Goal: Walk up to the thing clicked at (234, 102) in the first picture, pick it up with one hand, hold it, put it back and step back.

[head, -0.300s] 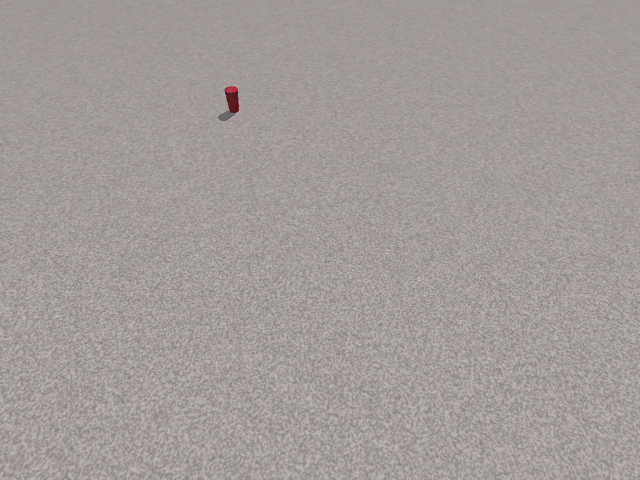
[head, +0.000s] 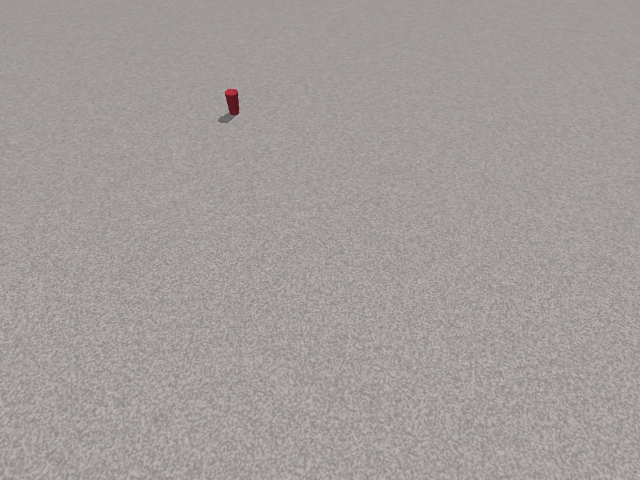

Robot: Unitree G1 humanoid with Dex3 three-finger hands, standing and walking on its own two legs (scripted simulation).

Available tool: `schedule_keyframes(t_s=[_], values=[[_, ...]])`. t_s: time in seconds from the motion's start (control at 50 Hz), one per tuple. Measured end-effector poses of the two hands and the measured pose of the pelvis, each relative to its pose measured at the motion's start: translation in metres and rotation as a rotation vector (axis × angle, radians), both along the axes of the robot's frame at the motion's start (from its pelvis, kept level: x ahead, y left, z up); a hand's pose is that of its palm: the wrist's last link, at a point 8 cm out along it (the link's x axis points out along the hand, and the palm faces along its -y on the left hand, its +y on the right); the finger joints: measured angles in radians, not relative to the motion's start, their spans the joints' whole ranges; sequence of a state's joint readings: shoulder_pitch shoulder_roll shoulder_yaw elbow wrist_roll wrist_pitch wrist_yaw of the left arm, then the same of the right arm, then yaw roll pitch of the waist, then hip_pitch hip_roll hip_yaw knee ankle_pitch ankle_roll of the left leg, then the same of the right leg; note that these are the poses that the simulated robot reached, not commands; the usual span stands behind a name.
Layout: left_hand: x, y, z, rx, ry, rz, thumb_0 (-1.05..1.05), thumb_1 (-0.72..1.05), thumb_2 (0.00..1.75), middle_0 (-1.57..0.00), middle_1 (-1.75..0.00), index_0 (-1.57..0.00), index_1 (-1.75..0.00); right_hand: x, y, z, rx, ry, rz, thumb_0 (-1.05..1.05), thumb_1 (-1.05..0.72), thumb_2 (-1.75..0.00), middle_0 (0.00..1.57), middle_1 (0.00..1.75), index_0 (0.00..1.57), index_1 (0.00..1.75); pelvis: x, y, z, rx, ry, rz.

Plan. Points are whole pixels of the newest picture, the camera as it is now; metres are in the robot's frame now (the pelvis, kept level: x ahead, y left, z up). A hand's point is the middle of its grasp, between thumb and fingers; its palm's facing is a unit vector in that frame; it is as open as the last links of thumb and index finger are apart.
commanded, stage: stand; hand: left
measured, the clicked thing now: (232, 102) +2.08 +0.54 -0.72
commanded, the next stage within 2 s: walk up in 0.82 s
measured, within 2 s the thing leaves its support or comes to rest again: neither
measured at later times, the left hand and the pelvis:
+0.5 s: hand out of the picture +0.08 +0.25 -0.15, palm faces -0.02 -0.94 -0.35, open 7.4 cm; pelvis +0.00 +0.00 +0.00, yaw +0 degrees
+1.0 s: hand out of the picture +0.08 +0.30 -0.14, palm faces +0.21 -0.92 -0.33, open 7.3 cm; pelvis +0.02 +0.01 +0.00, yaw +9 degrees
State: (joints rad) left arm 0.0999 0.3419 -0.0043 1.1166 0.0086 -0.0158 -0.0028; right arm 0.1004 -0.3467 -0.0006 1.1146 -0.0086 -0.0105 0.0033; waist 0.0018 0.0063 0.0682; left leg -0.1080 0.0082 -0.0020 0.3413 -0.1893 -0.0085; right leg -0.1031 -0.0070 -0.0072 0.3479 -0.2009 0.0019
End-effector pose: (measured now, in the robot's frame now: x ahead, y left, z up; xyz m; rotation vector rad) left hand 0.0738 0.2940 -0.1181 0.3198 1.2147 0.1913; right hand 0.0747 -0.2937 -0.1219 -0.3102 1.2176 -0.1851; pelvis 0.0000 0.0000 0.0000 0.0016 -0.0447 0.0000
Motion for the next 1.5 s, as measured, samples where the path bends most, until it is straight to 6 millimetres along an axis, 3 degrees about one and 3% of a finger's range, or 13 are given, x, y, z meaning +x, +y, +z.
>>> schedule_keyframes(t_s=[0.82,0.88,0.96,1.08,1.16,1.22,1.26,1.38,1.44,1.5], values=[[-0.008,0.000,0.001,0.004,0.008,0.007,0.00,0.91,0.90,-0.20,-0.30,-0.21,-0.30,-0.007,-0.005,0.001,-0.004,0.010,-0.001,0.00,-0.90,-0.89,0.21,0.30,0.20,0.29,-0.001,-0.003,0.001,-0.001,-0.004,0.002],[-0.005,0.006,0.005,-0.025,-0.058,0.042,0.00,0.90,0.90,-0.20,-0.30,-0.21,-0.30,-0.003,-0.008,0.003,0.009,0.026,0.044,0.00,-0.90,-0.89,0.21,0.30,0.20,0.29,0.001,-0.003,-0.001,-0.017,0.009,0.063],[-0.012,0.033,0.014,-0.013,-0.186,0.149,0.00,0.90,0.90,-0.20,-0.30,-0.21,-0.30,0.031,-0.009,0.018,-0.028,0.080,0.172,0.01,-0.90,-0.89,0.21,0.30,0.21,0.29,0.010,0.000,0.000,0.000,0.026,0.145],[-0.023,0.088,0.013,0.024,-0.174,0.239,0.00,0.90,0.90,-0.20,-0.30,-0.21,-0.30,0.136,0.005,0.058,-0.088,-0.089,0.276,0.01,-0.90,-0.89,0.21,0.30,0.21,0.29,0.042,0.027,-0.001,0.000,0.006,0.220],[-0.005,0.136,-0.005,0.045,-0.203,0.304,0.01,0.90,0.90,-0.20,-0.30,-0.21,-0.30,0.205,0.029,0.072,-0.158,-0.211,0.322,0.01,-0.90,-0.89,0.21,0.30,0.20,0.29,0.080,0.059,-0.021,-0.017,-0.011,0.268],[0.023,0.169,-0.025,0.057,-0.228,0.327,0.01,0.90,0.90,-0.20,-0.30,-0.20,-0.30,0.240,0.050,0.068,-0.204,-0.291,0.320,0.00,-0.90,-0.89,0.21,0.30,0.20,0.29,0.107,0.085,-0.043,0.012,-0.013,0.290],[0.047,0.174,-0.028,0.031,-0.234,0.319,0.01,0.91,0.90,-0.19,-0.30,-0.20,-0.30,0.248,0.066,0.064,-0.198,-0.296,0.316,0.00,-0.91,-0.89,0.20,0.30,0.20,0.29,0.122,0.094,-0.042,0.013,-0.020,0.308],[0.116,0.157,-0.002,-0.099,-0.305,0.303,0.01,0.91,0.90,-0.19,-0.30,-0.20,-0.30,0.253,0.106,0.060,-0.159,-0.079,0.385,0.00,-0.90,-0.89,0.21,0.30,0.21,0.29,0.172,0.111,-0.005,-0.007,-0.024,0.408],[0.134,0.156,0.004,-0.118,-0.292,0.331,0.01,0.91,0.90,-0.20,-0.30,-0.20,-0.30,0.276,0.117,0.055,-0.154,-0.006,0.422,0.00,-0.90,-0.89,0.21,0.30,0.21,0.30,0.203,0.118,0.001,-0.017,-0.013,0.461],[0.147,0.163,0.006,-0.098,-0.255,0.383,0.00,0.90,0.90,-0.20,-0.30,-0.21,-0.30,0.317,0.127,0.051,-0.151,0.024,0.460,0.01,-0.90,-0.89,0.22,0.30,0.21,0.30,0.242,0.123,0.002,-0.016,0.007,0.515]])
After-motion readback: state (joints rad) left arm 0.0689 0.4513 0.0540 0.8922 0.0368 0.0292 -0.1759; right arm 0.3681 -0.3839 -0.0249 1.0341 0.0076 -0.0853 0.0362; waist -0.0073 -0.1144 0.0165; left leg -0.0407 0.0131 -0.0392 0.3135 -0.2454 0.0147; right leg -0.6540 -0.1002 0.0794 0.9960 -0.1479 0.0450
